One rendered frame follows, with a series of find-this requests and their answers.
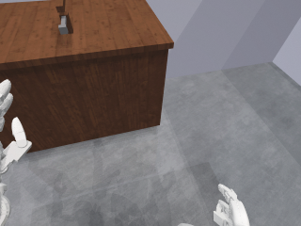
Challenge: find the robot right hand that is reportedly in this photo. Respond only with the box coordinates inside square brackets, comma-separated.
[214, 184, 250, 226]

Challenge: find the tap lever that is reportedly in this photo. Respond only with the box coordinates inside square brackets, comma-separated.
[58, 15, 69, 35]

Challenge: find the robot left hand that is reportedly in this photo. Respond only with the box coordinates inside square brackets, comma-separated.
[0, 79, 32, 183]

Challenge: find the robot left forearm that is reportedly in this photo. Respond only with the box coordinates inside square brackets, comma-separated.
[0, 183, 11, 226]

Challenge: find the counter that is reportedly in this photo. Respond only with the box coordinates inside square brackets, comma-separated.
[0, 0, 174, 153]

